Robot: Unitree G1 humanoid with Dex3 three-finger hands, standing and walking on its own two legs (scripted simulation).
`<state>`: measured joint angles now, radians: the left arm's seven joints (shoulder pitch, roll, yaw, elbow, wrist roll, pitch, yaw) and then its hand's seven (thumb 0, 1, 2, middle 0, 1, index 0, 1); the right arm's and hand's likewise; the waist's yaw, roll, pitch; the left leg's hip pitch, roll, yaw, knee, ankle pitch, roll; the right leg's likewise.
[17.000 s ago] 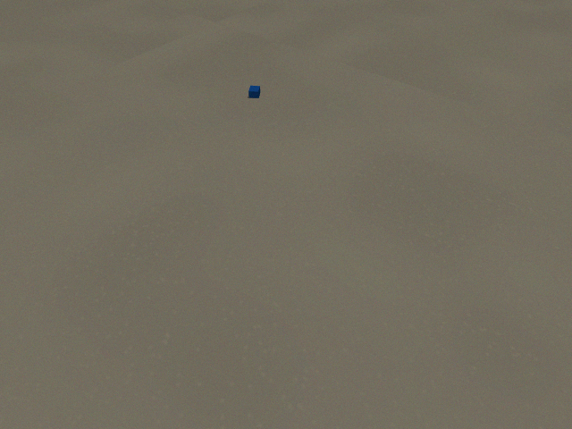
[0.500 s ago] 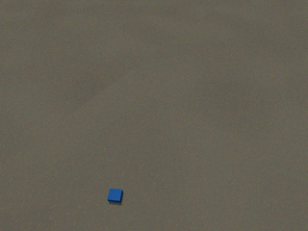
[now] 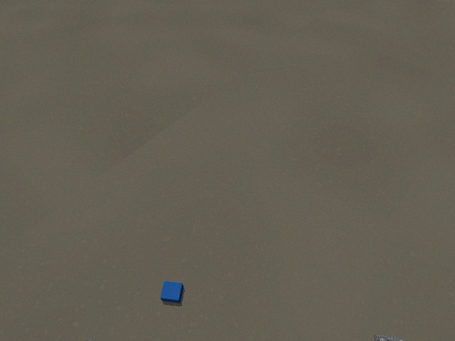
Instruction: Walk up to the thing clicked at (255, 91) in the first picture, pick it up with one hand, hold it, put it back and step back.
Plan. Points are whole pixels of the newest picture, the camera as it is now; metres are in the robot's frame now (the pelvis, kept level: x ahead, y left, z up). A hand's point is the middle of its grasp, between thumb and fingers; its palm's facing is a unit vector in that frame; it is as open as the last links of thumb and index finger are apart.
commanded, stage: walk up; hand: left
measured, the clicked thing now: (172, 292) +0.40 +0.25 -0.76
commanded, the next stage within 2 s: none
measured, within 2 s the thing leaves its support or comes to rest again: neither
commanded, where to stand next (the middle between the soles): +0.02 +0.01 m, yaw +0 degrees
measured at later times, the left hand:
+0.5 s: hand out of the picture +0.07 +0.28 -0.16, palm faces +0.01 -0.92 -0.38, open 7.4 cm
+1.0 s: hand out of the picture +0.09 +0.28 -0.16, palm faces -0.06 -0.93 -0.36, open 7.4 cm
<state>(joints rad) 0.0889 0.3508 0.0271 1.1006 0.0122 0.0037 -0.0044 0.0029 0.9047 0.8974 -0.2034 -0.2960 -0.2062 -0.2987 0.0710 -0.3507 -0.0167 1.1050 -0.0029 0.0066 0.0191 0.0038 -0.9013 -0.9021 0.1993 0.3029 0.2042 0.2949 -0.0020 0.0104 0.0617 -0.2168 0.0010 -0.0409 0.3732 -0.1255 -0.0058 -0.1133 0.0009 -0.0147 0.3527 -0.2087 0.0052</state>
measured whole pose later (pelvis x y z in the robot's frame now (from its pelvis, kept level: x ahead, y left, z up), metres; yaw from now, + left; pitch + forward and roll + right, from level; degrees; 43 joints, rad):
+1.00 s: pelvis +0.00 +0.01 -0.01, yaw -2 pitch -3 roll +1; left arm 0.18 0.43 0.07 0.98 0.02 0.03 -0.03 0.01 0.91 0.90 -0.20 -0.30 -0.20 -0.30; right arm 0.31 -0.38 -0.06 0.95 -0.04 -0.03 0.00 0.00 -0.90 -0.90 0.20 0.30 0.21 0.30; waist -0.03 -0.06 0.10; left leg -0.10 0.01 0.00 0.48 -0.33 -0.01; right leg -0.33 -0.03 0.07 0.66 -0.33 0.01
